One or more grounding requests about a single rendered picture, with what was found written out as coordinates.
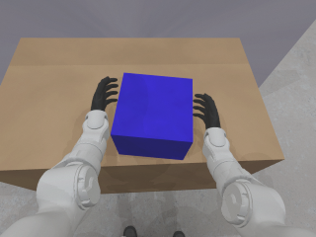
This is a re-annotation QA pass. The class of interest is carton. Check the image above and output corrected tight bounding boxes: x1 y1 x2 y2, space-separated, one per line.
111 72 194 160

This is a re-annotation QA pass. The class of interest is right robot hand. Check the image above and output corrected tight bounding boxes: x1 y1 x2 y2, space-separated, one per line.
193 93 221 130

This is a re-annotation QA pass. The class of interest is left robot hand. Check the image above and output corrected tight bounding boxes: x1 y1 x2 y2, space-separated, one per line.
90 76 119 112

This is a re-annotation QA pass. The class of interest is right robot forearm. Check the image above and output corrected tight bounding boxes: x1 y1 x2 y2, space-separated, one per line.
202 127 286 216

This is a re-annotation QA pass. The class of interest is pedestal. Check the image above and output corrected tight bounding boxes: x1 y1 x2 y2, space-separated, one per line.
0 38 285 195

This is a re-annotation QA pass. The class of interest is right robot upper arm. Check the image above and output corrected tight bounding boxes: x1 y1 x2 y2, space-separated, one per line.
221 181 316 237

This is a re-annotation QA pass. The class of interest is left robot forearm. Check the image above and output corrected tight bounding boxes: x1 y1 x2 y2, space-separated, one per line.
36 110 110 206

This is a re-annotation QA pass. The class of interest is left robot upper arm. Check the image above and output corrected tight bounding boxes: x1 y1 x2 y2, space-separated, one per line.
0 164 101 237

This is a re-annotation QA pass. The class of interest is robot left foot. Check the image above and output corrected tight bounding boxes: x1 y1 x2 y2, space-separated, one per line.
123 225 137 237

